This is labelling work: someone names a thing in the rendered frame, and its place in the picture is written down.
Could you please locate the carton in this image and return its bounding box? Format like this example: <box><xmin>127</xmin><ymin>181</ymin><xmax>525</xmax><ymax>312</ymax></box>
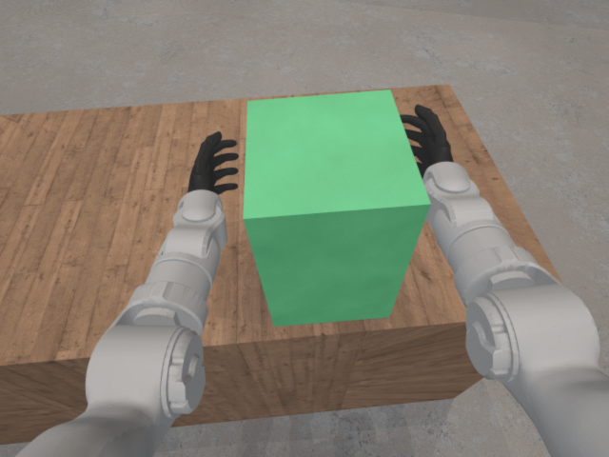
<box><xmin>243</xmin><ymin>89</ymin><xmax>431</xmax><ymax>327</ymax></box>

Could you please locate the right robot forearm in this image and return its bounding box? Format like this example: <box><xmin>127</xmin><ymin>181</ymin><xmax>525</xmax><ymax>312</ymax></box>
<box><xmin>422</xmin><ymin>162</ymin><xmax>599</xmax><ymax>360</ymax></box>

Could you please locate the left robot forearm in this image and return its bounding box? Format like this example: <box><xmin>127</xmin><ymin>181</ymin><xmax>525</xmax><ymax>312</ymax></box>
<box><xmin>86</xmin><ymin>189</ymin><xmax>227</xmax><ymax>401</ymax></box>

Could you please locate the robot left hand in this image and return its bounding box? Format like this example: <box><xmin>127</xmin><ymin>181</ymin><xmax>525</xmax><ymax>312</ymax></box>
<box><xmin>187</xmin><ymin>131</ymin><xmax>239</xmax><ymax>195</ymax></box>

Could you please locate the robot right upper arm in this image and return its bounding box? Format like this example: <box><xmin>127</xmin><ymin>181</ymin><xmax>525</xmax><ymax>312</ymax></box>
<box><xmin>465</xmin><ymin>284</ymin><xmax>609</xmax><ymax>457</ymax></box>

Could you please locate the pedestal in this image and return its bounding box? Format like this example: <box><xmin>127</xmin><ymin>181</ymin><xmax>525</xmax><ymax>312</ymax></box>
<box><xmin>0</xmin><ymin>84</ymin><xmax>561</xmax><ymax>445</ymax></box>

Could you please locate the robot left upper arm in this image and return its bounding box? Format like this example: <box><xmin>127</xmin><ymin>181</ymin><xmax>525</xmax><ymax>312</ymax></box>
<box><xmin>15</xmin><ymin>325</ymin><xmax>206</xmax><ymax>457</ymax></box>

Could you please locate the robot right hand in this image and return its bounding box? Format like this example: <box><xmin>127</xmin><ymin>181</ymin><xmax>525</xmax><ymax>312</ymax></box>
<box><xmin>400</xmin><ymin>105</ymin><xmax>454</xmax><ymax>178</ymax></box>

